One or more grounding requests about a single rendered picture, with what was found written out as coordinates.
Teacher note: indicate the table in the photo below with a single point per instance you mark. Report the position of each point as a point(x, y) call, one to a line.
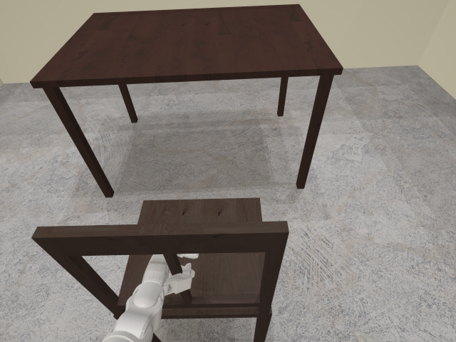
point(181, 45)

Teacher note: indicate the chair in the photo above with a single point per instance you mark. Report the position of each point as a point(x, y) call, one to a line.
point(236, 271)

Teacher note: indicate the robot left forearm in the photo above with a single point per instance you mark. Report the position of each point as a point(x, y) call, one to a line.
point(142, 315)

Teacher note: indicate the left robot hand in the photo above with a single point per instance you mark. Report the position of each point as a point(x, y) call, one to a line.
point(158, 271)

